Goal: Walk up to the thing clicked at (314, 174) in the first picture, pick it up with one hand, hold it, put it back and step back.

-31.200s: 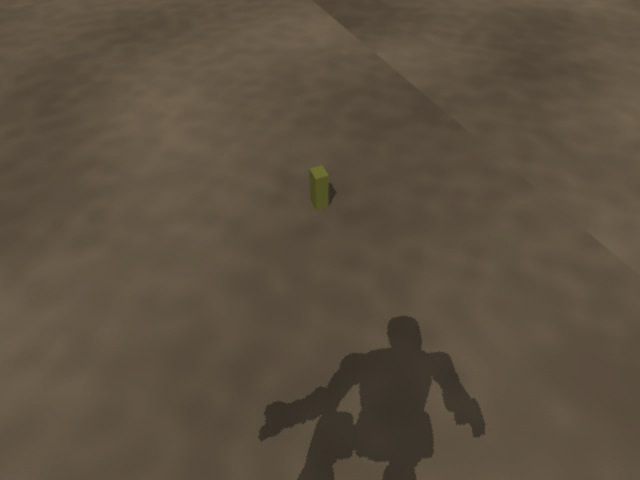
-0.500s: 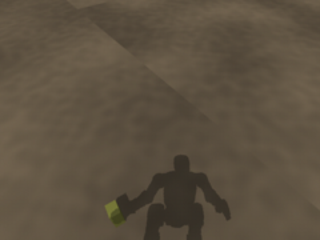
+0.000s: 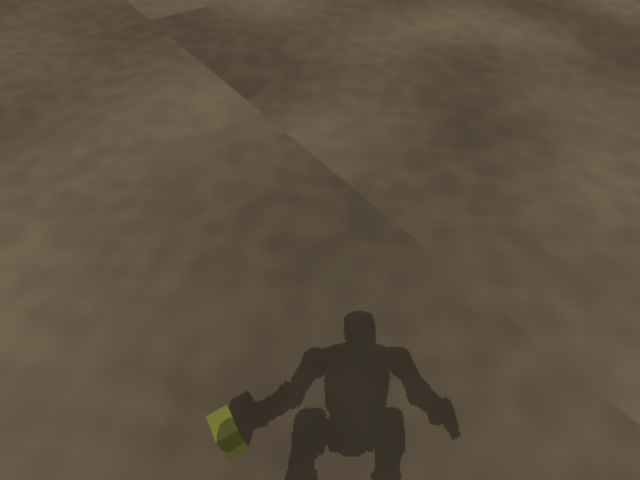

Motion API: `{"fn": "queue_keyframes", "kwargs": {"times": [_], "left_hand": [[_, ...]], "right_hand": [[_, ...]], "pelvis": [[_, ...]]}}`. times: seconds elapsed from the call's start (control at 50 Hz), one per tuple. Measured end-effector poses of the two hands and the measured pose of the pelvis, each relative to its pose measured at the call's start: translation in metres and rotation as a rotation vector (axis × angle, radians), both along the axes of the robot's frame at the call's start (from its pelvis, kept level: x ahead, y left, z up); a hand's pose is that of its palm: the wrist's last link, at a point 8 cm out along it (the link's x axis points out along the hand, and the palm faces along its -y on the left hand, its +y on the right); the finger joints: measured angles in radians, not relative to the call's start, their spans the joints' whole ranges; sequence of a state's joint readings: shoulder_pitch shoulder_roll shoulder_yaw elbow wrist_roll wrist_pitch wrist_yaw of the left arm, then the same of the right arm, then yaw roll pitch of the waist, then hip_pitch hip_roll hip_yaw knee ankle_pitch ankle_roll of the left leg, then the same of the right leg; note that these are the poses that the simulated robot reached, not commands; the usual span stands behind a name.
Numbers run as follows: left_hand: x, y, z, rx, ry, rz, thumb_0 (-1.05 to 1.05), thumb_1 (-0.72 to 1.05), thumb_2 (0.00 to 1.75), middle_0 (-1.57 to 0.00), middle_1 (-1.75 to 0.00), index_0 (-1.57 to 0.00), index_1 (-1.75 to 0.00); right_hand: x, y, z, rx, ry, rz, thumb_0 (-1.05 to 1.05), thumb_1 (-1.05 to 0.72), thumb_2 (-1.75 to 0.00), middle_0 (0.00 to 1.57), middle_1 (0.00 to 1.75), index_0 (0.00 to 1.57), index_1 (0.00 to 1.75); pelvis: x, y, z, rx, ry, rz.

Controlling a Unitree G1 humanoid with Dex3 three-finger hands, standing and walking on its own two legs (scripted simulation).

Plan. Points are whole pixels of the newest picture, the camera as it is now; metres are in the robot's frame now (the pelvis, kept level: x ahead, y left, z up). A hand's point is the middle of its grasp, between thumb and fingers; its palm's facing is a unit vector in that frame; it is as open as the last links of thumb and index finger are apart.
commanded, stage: stand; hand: left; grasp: from the side
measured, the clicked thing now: (228, 433) +0.37 +0.28 -0.69
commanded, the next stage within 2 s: step back in 0.14 s
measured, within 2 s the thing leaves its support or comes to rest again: neither
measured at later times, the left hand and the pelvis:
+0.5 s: hand out of the picture +0.02 +0.26 -0.17, palm faces -0.04 -0.90 -0.42, open 7.3 cm; pelvis -0.06 -0.02 -0.03, yaw +0 degrees
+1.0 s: hand out of the picture -0.05 +0.27 -0.17, palm faces -0.01 -0.92 -0.38, open 7.4 cm; pelvis -0.16 +0.00 -0.02, yaw +0 degrees
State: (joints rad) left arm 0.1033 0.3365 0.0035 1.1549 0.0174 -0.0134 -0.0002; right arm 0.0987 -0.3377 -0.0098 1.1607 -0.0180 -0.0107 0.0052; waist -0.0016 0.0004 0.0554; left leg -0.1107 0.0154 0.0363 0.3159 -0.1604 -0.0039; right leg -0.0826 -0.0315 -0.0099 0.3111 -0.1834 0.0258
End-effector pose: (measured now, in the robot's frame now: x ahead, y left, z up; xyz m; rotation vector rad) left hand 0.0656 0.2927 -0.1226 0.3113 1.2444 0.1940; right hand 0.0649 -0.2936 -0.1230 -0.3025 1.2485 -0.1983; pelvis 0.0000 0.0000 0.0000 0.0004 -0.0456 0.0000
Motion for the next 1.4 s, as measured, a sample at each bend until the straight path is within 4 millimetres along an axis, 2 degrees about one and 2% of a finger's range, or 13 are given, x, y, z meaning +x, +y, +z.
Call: {"fn": "queue_keyframes", "kwargs": {"times": [0.16, 0.34, 0.44, 0.52, 0.64, 0.72, 0.76, 0.84, 0.96, 1.08, 1.16, 1.3, 1.4], "left_hand": [[-0.002, 0.000, -0.001, -0.003, 0.001, 0.005, 0.00, 0.91, 0.90, -0.20, -0.30, -0.20, -0.30], [-0.008, 0.013, -0.006, 0.059, -0.018, -0.012, 0.00, 0.91, 0.90, -0.20, -0.30, -0.20, -0.30], [-0.029, 0.007, -0.009, 0.094, -0.023, -0.019, 0.00, 0.91, 0.90, -0.20, -0.30, -0.20, -0.30], [-0.050, 0.002, -0.004, 0.096, -0.010, -0.019, 0.00, 0.91, 0.90, -0.20, -0.30, -0.20, -0.30], [-0.055, 0.006, -0.002, 0.090, -0.082, -0.007, 0.00, 0.90, 0.90, -0.21, -0.30, -0.21, -0.30], [-0.058, 0.019, -0.014, 0.063, -0.150, -0.001, 0.00, 0.90, 0.90, -0.21, -0.30, -0.21, -0.30], [-0.065, 0.024, -0.019, 0.050, -0.151, 0.005, 0.00, 0.90, 0.90, -0.21, -0.30, -0.20, -0.30], [-0.083, 0.026, -0.016, 0.040, -0.116, 0.012, 0.00, 0.91, 0.90, -0.20, -0.30, -0.20, -0.30], [-0.117, 0.025, -0.013, 0.042, -0.090, -0.007, 0.00, 0.91, 0.90, -0.20, -0.30, -0.20, -0.30], [-0.150, 0.015, -0.016, 0.070, -0.074, -0.045, 0.00, 0.91, 0.90, -0.20, -0.30, -0.20, -0.30], [-0.175, 0.007, -0.008, 0.063, -0.072, -0.059, 0.00, 0.91, 0.90, -0.20, -0.30, -0.20, -0.30], [-0.194, 0.017, 0.003, 0.080, -0.138, -0.062, 0.00, 0.90, 0.90, -0.21, -0.30, -0.21, -0.30], [-0.209, 0.037, -0.011, 0.066, -0.188, -0.061, 0.00, 0.90, 0.90, -0.21, -0.30, -0.20, -0.30]], "right_hand": [[-0.002, -0.001, 0.000, 0.001, 0.005, -0.002, 0.00, -0.90, -0.89, 0.20, 0.30, 0.21, 0.30], [-0.006, -0.022, -0.008, -0.020, -0.015, -0.011, 0.00, -0.90, -0.89, 0.20, 0.30, 0.21, 0.30], [-0.006, -0.042, -0.022, -0.029, -0.047, -0.006, 0.00, -0.90, -0.89, 0.20, 0.30, 0.21, 0.30], [-0.013, -0.043, -0.021, -0.033, -0.053, 0.003, 0.00, -0.90, -0.89, 0.20, 0.30, 0.20, 0.30], [-0.052, -0.034, -0.019, -0.048, 0.014, 0.049, 0.00, -0.90, -0.89, 0.20, 0.30, 0.20, 0.30], [-0.081, -0.024, -0.020, -0.080, 0.049, 0.079, 0.00, -0.90, -0.89, 0.20, 0.30, 0.20, 0.30], [-0.097, -0.016, -0.017, -0.082, 0.057, 0.080, 0.00, -0.90, -0.89, 0.20, 0.30, 0.20, 0.30], [-0.120, -0.008, -0.002, -0.080, 0.051, 0.067, 0.00, -0.90, -0.89, 0.20, 0.30, 0.21, 0.30], [-0.130, -0.010, 0.004, -0.094, -0.021, 0.055, 0.00, -0.90, -0.89, 0.20, 0.30, 0.21, 0.30], [-0.139, -0.024, -0.013, -0.071, -0.106, 0.039, 0.00, -0.90, -0.89, 0.20, 0.30, 0.21, 0.30], [-0.156, -0.022, -0.016, -0.045, -0.108, 0.012, 0.00, -0.90, -0.89, 0.20, 0.30, 0.21, 0.30], [-0.206, -0.013, -0.014, -0.052, -0.064, 0.037, 0.00, -0.90, -0.89, 0.20, 0.30, 0.21, 0.30], [-0.250, 0.000, -0.015, -0.088, -0.023, 0.058, 0.00, -0.90, -0.89, 0.20, 0.30, 0.21, 0.30]], "pelvis": [[-0.001, 0.000, 0.000, -0.001, 0.006, 0.001], [-0.032, -0.009, -0.015, 0.014, 0.020, -0.002], [-0.049, -0.021, -0.029, 0.004, 0.007, 0.006], [-0.063, -0.020, -0.026, 0.019, 0.009, -0.003], [-0.083, -0.012, -0.025, 0.009, 0.028, 0.033], [-0.102, -0.001, -0.034, 0.001, 0.023, 0.065], [-0.113, 0.003, -0.034, 0.018, 0.008, 0.052], [-0.127, 0.006, -0.023, -0.018, 0.013, 0.051], [-0.151, 0.006, -0.020, -0.027, 0.020, 0.014], [-0.182, -0.003, -0.033, -0.029, 0.005, -0.028], [-0.202, -0.004, -0.029, -0.013, -0.003, -0.037], [-0.238, 0.007, -0.025, 0.006, 0.018, -0.013], [-0.272, 0.020, -0.036, 0.021, 0.000, 0.008]]}}
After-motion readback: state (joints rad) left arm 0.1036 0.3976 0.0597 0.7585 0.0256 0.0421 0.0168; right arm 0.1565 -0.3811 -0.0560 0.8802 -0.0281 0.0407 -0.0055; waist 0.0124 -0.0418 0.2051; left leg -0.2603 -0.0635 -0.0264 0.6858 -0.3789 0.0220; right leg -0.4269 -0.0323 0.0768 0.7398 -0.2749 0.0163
